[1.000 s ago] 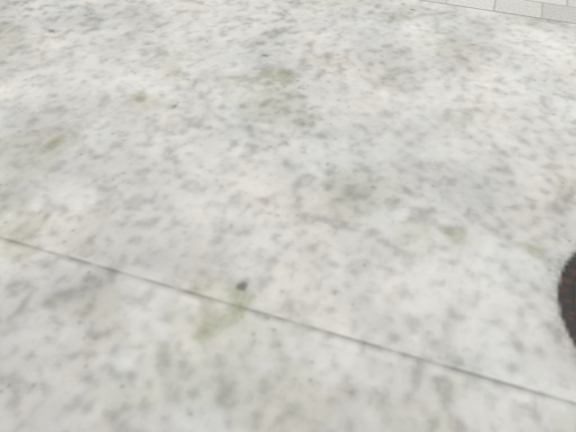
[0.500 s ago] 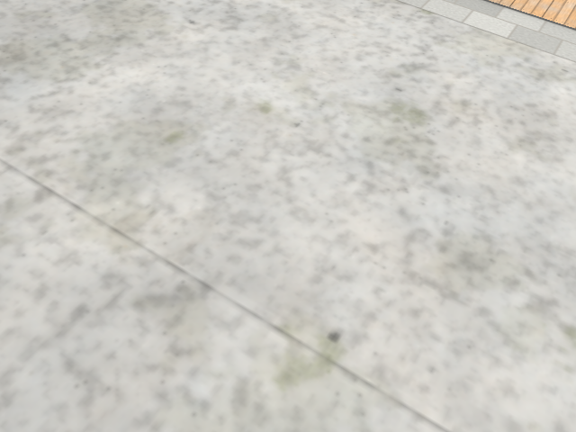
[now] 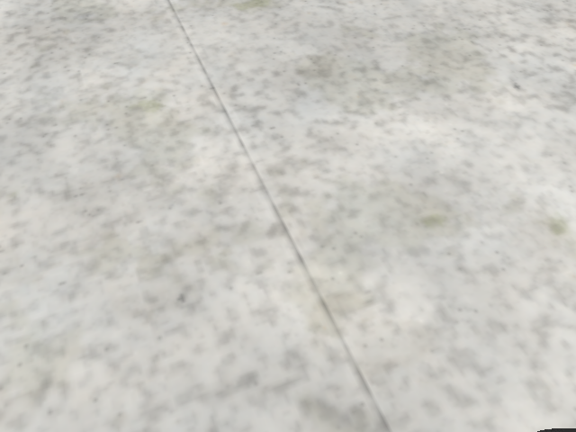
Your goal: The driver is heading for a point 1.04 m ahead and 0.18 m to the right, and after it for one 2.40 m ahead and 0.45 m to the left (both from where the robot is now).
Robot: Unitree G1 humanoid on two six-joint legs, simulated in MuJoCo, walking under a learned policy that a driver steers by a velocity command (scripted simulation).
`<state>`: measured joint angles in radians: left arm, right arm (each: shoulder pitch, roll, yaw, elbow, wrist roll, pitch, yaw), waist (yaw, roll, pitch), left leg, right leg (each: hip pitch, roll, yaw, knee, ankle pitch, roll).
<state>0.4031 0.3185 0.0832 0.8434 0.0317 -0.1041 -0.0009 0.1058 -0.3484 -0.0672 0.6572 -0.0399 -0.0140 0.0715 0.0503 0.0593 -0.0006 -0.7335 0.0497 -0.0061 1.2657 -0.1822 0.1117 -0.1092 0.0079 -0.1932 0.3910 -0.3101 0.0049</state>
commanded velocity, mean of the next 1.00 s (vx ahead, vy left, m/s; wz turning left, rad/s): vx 0.98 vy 0.00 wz -0.46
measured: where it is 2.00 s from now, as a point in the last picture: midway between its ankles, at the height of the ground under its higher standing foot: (369, 206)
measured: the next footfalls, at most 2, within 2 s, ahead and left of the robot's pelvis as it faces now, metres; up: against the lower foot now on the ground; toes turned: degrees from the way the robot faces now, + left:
left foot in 0.22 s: +0.39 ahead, +0.12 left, +0.00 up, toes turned +7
right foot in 0.66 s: +0.82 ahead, -0.03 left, +0.00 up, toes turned -18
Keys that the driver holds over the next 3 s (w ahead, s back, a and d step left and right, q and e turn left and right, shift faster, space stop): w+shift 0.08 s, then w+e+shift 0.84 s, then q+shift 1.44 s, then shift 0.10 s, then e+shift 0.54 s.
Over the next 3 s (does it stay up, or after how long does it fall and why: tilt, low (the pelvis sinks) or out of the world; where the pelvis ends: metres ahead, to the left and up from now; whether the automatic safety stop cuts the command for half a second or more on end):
stays up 1.18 -0.13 0.00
